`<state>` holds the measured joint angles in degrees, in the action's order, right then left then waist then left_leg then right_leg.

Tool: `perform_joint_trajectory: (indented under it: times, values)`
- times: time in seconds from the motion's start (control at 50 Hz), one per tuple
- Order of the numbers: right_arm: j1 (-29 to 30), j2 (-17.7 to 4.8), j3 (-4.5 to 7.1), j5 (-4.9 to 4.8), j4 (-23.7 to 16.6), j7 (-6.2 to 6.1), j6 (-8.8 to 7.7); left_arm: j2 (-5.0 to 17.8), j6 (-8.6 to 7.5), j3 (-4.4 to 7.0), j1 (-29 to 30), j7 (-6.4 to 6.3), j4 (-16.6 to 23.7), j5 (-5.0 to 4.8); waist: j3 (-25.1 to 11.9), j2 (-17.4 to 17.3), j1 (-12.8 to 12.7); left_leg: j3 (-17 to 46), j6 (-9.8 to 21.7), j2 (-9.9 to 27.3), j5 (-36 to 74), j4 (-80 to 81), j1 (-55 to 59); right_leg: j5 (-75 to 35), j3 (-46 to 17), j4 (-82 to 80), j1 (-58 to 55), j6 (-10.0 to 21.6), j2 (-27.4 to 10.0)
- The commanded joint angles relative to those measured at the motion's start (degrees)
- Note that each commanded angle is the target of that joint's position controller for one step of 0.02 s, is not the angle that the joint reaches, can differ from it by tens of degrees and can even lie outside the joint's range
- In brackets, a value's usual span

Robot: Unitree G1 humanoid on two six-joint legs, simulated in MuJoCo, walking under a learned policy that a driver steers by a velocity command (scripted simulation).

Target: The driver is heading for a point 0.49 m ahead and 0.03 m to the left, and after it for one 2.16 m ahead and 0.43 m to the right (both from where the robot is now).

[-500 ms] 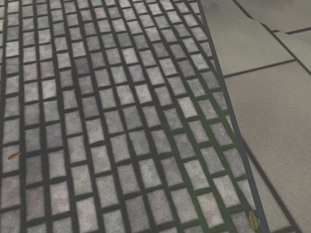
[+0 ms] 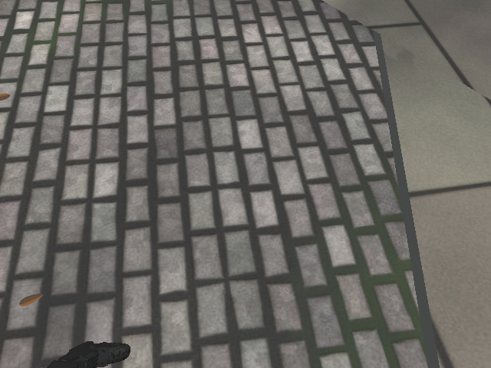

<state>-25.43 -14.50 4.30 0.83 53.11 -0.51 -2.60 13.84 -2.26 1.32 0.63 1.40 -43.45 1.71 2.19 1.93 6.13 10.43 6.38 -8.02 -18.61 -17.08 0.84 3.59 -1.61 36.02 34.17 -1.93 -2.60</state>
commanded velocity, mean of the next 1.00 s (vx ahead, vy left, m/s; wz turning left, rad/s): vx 0.35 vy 0.00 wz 0.18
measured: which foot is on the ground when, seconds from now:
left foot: down 0.00-0.06, up 0.08-0.56, down 0.58-1.00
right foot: up 0.00-0.04, down 0.06-0.58, up 0.60-1.00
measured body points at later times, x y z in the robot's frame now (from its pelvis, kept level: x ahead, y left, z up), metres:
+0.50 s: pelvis +0.26 +0.00 +0.00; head +0.29 +0.01 +0.45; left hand +0.16 +0.25 -0.13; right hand +0.52 -0.16 -0.10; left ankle +0.36 +0.15 -0.70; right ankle +0.17 -0.13 -0.74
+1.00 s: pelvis +0.38 +0.06 +0.00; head +0.41 +0.07 +0.45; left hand +0.44 +0.33 -0.13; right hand +0.50 -0.19 -0.13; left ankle +0.38 +0.14 -0.74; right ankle +0.44 -0.04 -0.71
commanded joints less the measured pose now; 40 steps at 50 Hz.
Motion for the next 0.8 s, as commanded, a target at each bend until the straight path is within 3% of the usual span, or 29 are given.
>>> perform_joint_trajectory:
  times: [0.02, 0.04, 0.06, 0.08, 0.1, 0.12, 0.14, 0.16, 0.2, 0.22, 0.26, 0.34, 0.42, 0.48, 0.52, 0.54, 0.56, 0.58, 0.6, 0.62, 0.64, 0.66, 0.68, 0.7, 0.74, 0.8]
  values:
    - [1.21, -10.50, 2.28, 0.34, -3.51, -0.70, -0.51, 6.63, -1.80, 1.43, 0.57, -0.43, 4.71, -0.45, -0.80, -7.16, -4.35, 10.71, 3.58, 14.89, 39.27, -4.88, -1.86, 3.78, 0.57, -6.08, -8.69, 2.03, 3.04]
    - [2.67, -11.15, 2.41, 0.29, -4.06, -0.40, -0.80, 8.10, -2.19, 2.07, -5.63, -0.97, 2.87, -0.50, -3.73, -6.62, -6.97, 10.42, 2.36, 13.43, 44.20, -10.48, -3.86, 5.25, 1.35, -7.66, -17.71, 3.10, 4.74]
    - [3.88, -10.90, 2.32, -0.32, -4.44, 0.20, -1.29, 9.99, -2.97, 2.82, -13.66, -1.70, 1.04, -0.08, -8.32, -3.45, -11.25, 7.74, 0.94, 9.88, 42.17, -21.31, -8.05, 3.50, -0.44, -11.03, -29.69, 4.89, 2.25]
    - [3.30, -6.50, 1.11, -1.01, -6.57, 0.62, -1.88, 14.47, -3.22, 3.82, -23.15, -2.83, 0.81, 1.29, -17.59, 2.87, -14.11, 3.29, -0.21, 6.42, 24.50, -37.31, -15.68, 14.91, -14.10, -12.12, -43.48, 7.70, -11.88]
    - [-3.97, -3.07, 0.53, -2.52, -7.99, 0.49, -1.48, 18.40, -2.31, 4.69, -20.85, -2.76, 1.22, 1.84, -21.19, 16.36, -8.64, -2.64, -1.47, -1.78, -14.73, -50.11, -32.40, 17.02, -39.92, -19.23, -51.92, 13.94, -24.19]
    - [-3.24, -7.80, 0.95, -0.27, -6.01, -0.10, -0.43, 13.19, -1.52, 4.12, -17.23, -2.38, 1.82, 0.76, -14.66, 7.23, -7.13, -2.90, -0.97, 4.41, -10.63, -55.39, -36.90, 23.50, -40.36, -19.48, -45.08, 14.14, -22.68]
    - [0.97, -8.02, 1.09, 0.31, -6.00, 0.44, -0.11, 7.94, -1.43, 2.85, -13.76, -2.18, 2.50, 0.21, -7.17, 0.84, -7.10, -3.68, -1.33, 6.55, -4.87, -54.39, -36.62, 21.66, -30.28, -20.56, -37.13, 12.83, -19.54]
    - [3.32, -6.74, 0.85, 0.37, -6.47, 0.92, 0.06, 5.94, -1.57, 2.25, -12.26, -1.99, 2.17, 0.37, -3.37, -0.76, -6.59, -4.39, -1.91, 8.26, -1.82, -52.16, -35.52, 14.23, -22.04, -22.10, -31.89, 11.64, -16.51]
    - [4.34, -5.80, 0.76, 1.28, -6.95, 2.10, 1.27, 5.44, -2.22, 1.96, -13.61, -2.15, 0.67, 0.12, -1.46, 3.09, -5.66, -5.50, -2.75, 10.17, 0.09, -49.83, -33.23, 5.06, -11.67, -24.26, -27.25, 9.46, -12.37]
    - [4.33, -5.38, 0.67, 1.22, -7.46, 2.51, 1.85, 6.10, -2.89, 2.14, -14.71, -1.93, -0.02, -0.19, -2.05, 4.99, -5.29, -6.15, -3.07, 10.22, 0.49, -49.74, -32.87, 0.26, -9.75, -24.37, -26.82, 10.08, -12.79]
    - [7.56, -4.86, 0.42, 1.17, -8.97, 3.14, 2.51, 6.33, -3.86, 2.41, -16.27, -1.52, -0.93, -0.80, -1.70, 4.22, -5.26, -6.54, -3.57, 11.01, 2.71, -48.96, -35.94, -5.24, -5.66, -25.62, -27.77, 10.81, -13.05]
    - [15.68, -4.05, -0.26, 1.19, -12.23, 4.19, 2.59, 6.67, -3.92, 2.72, -18.56, -1.45, -2.33, -0.68, 0.00, 3.11, -6.28, -8.28, -4.74, 12.10, 10.00, -41.99, -41.23, -8.73, 2.12, -27.51, -29.56, 10.86, -12.01]
    - [23.32, -2.35, -1.52, 1.03, -14.97, 5.17, 2.06, 7.51, -3.80, 2.94, -20.39, -1.43, -3.48, -0.68, 1.61, 3.00, -7.90, -11.94, -4.00, 11.80, 17.38, -27.52, -36.52, -9.96, 8.37, -27.77, -29.06, 9.50, -10.84]
    - [26.39, -2.65, -1.81, 1.50, -16.10, 5.11, 1.93, 8.82, -3.29, 3.16, -23.58, -1.55, -5.25, -0.62, 2.62, 3.00, -8.70, -14.29, -2.18, 10.30, 13.85, -20.58, -33.20, -13.68, 9.59, -26.75, -32.36, 9.16, -12.43]
    - [25.23, -2.38, -1.94, 2.22, -15.49, 4.26, 1.37, 9.09, -2.42, 2.88, -25.45, -1.60, -7.07, -0.68, 2.42, 3.07, -7.99, -15.49, -0.64, 7.48, 9.55, -16.57, -28.68, -31.31, 10.00, -20.98, -35.11, 8.93, -12.77]
    - [21.36, -2.73, -1.78, 2.59, -14.01, 3.73, 0.77, 9.71, -2.05, 2.83, -25.72, -1.67, -7.81, -0.85, 0.15, 3.76, -6.29, -15.92, 0.32, 5.60, 8.97, -14.14, -23.88, -40.99, 9.96, -15.21, -36.50, 8.39, -12.15]
    - [13.25, -3.39, -1.45, 3.22, -10.89, 3.13, -0.21, 9.62, -1.71, 2.57, -25.27, -1.73, -8.28, -1.42, -4.20, 2.64, -2.49, -16.09, 1.44, 4.47, 14.92, -8.28, -13.98, -42.17, 10.98, -5.89, -35.25, 7.00, -10.06]
    - [5.85, -6.07, -0.78, 4.43, -8.40, 2.35, -1.03, 8.14, -1.87, 1.89, -25.68, -1.67, -7.65, -2.11, -10.33, 0.66, 0.27, -11.93, 2.51, 10.33, 26.90, -8.01, 0.65, -28.78, 10.95, 4.83, -26.92, 5.46, -7.75]
    - [1.40, -12.38, 0.40, 5.19, -8.34, 1.40, -1.30, 0.64, -1.99, -0.16, -28.96, -1.11, -4.32, -4.00, -22.01, -12.72, -0.23, 9.56, 10.01, 32.80, 57.71, -13.39, 23.14, 17.01, 11.75, 26.70, -7.75, 2.67, -0.28]
    - [0.05, -13.31, 1.23, 0.84, -8.28, 0.55, -0.74, 5.34, -0.82, 1.31, -29.85, -2.35, -6.25, -4.25, -29.82, -10.25, 0.85, 14.40, 14.60, 36.62, 77.31, -13.02, 21.43, 32.51, 0.81, 36.96, -7.50, 2.59, 4.80]
    - [4.20, -11.22, 0.59, -0.43, -8.12, 0.21, -0.64, 5.89, -0.39, 1.78, -26.26, -2.62, -5.88, -3.91, -23.01, -7.74, -0.98, 4.77, 12.19, 33.03, 75.50, -11.09, 14.82, 29.87, -3.41, 36.75, -5.95, 3.15, 2.02]
    - [8.67, -7.24, -0.65, -0.41, -8.11, 0.09, -0.84, 4.69, -0.36, 1.50, -24.25, -2.59, -5.88, -3.11, -14.15, -7.45, -3.07, 0.56, 8.97, 30.25, 66.51, -7.83, 7.24, 27.13, -2.14, 32.67, -3.61, 3.29, 0.06]
    - [11.87, -3.99, -1.72, -0.22, -8.05, -0.18, -0.90, 4.70, 0.15, 1.83, -23.62, -2.60, -6.79, -2.05, -7.85, -6.07, -4.93, -2.88, 5.46, 27.01, 58.68, -4.79, 0.54, 24.37, -1.47, 28.74, -4.13, 3.09, -1.19]
    - [13.91, -2.87, -2.15, -0.47, -8.14, -0.60, -0.80, 4.64, 1.13, 2.12, -24.60, -2.27, -7.36, -0.89, -5.29, -7.31, -6.71, -6.02, 3.96, 24.91, 55.17, -2.54, -4.91, 21.71, -0.51, 27.07, -6.87, 2.50, -1.31]
    - [14.14, -4.17, -1.97, -0.10, -8.24, -0.70, -1.30, 2.74, 2.67, 2.43, -27.83, -1.75, -7.94, -0.39, -6.19, -8.34, -8.63, -10.01, 5.12, 25.23, 58.51, -1.03, -10.90, 18.47, 1.32, 28.37, -12.39, 1.71, 0.25]
    - [15.39, -4.64, -1.47, -0.05, -8.26, -1.01, -1.52, 2.27, 3.65, 3.06, -25.87, -1.51, -7.02, -0.36, -6.18, -7.49, -9.59, -14.29, 5.28, 23.95, 49.63, 0.38, -11.82, 14.53, 2.49, 26.85, -9.50, 1.09, 0.33]
Keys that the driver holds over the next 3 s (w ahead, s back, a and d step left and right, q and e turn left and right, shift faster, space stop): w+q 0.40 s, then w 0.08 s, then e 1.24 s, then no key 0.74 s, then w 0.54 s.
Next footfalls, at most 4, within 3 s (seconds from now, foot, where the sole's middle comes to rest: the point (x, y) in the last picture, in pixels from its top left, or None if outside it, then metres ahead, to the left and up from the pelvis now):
0.06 right None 0.21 -0.12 -0.77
0.58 left None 0.41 0.16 -0.77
1.08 right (244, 367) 0.46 -0.04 -0.77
1.58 left None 0.46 0.16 -0.77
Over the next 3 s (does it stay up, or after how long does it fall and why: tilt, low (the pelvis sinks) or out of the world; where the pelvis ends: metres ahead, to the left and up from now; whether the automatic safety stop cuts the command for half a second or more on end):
stays up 0.46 0.01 0.01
